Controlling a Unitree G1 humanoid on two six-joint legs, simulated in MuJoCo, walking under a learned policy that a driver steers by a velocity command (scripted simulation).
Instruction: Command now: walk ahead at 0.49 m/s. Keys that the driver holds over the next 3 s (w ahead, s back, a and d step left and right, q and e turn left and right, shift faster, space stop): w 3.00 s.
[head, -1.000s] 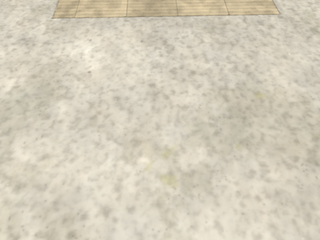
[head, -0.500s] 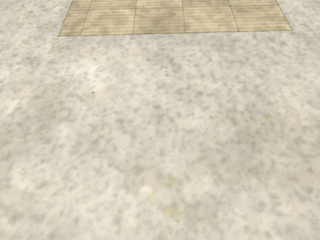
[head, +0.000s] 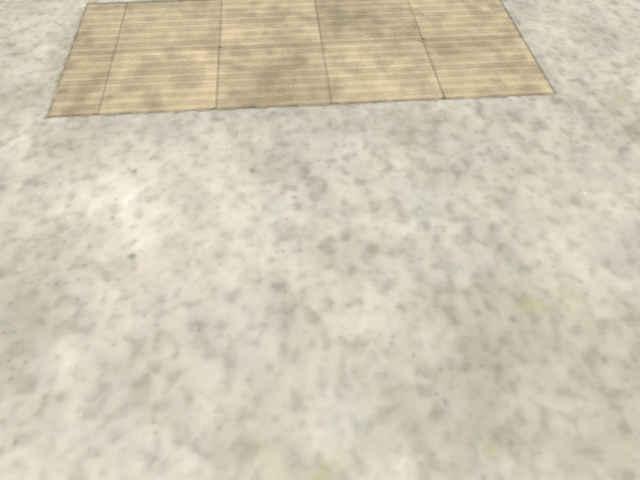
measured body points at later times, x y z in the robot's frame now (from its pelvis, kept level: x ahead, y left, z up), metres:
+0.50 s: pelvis +0.28 -0.08 +0.00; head +0.29 -0.10 +0.45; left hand +0.33 +0.18 -0.12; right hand +0.37 -0.35 -0.14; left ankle +0.29 +0.08 -0.66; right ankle +0.30 -0.16 -0.74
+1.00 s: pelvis +0.55 -0.01 -0.01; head +0.58 +0.00 +0.44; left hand +0.59 +0.25 -0.15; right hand +0.66 -0.27 -0.13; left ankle +0.61 +0.07 -0.74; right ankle +0.47 -0.17 -0.65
